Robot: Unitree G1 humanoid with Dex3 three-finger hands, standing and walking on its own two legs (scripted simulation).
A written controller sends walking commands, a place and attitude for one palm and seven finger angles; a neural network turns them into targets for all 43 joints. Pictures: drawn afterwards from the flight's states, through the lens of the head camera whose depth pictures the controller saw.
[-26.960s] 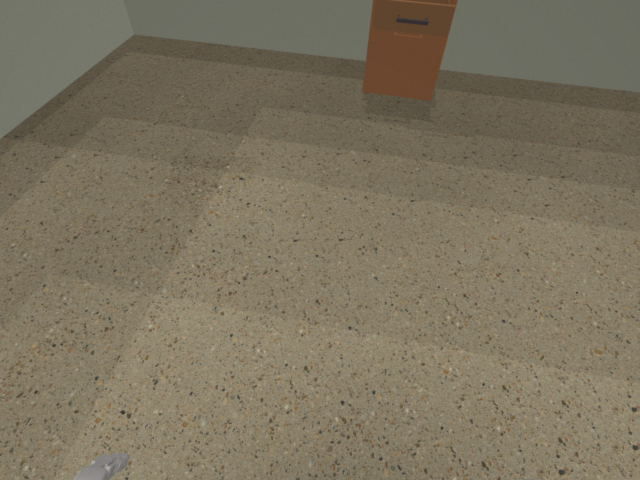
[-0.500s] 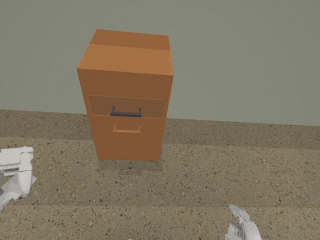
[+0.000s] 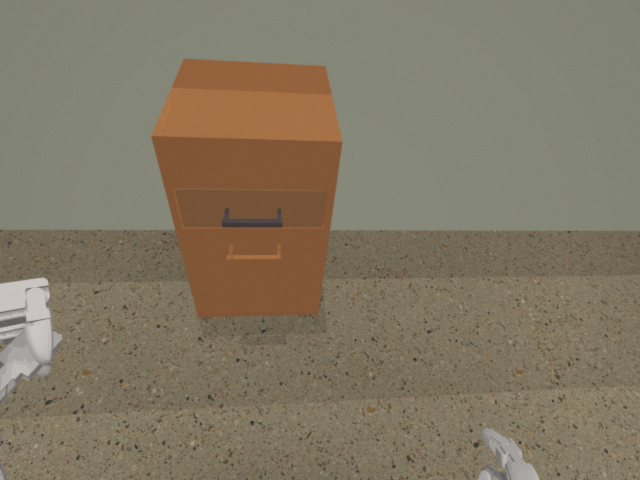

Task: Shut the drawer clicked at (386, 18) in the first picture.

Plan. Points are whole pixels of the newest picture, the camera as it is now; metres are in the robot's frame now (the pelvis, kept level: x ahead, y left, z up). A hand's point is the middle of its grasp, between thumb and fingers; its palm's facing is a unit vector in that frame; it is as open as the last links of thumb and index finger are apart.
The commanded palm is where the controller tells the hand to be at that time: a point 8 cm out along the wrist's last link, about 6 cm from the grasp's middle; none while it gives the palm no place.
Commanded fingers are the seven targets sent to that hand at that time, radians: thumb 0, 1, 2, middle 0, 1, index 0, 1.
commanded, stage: stop stepping back and stand still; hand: left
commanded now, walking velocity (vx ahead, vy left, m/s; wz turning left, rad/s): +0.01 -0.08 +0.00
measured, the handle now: (252, 217) +0.79 +0.18 -0.23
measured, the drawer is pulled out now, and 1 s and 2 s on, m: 0.00 0.00 0.00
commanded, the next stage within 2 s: let the arm hang, fingers relaxed in 0.10 s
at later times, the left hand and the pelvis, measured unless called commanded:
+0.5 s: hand out of the picture +0.08 +0.18 -0.16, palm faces +0.08 -0.97 -0.22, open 3.1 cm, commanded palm none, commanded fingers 0.00 0.90 0.90 -0.76 -0.91 -0.76 -0.91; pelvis +0.01 -0.01 +0.01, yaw +2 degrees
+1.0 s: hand out of the picture -0.02 +0.15 -0.16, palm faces +0.04 -0.99 -0.16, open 7.0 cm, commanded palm none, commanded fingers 0.00 0.90 0.90 -0.20 -0.30 -0.20 -0.30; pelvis +0.01 +0.00 +0.02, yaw +1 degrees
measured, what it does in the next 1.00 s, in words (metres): stands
